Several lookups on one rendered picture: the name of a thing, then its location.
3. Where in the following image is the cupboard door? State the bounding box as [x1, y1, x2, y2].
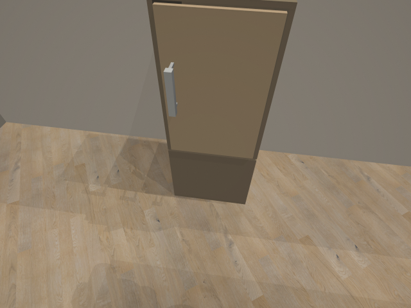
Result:
[153, 3, 288, 158]

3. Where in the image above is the handle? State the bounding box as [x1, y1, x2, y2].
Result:
[164, 62, 178, 117]

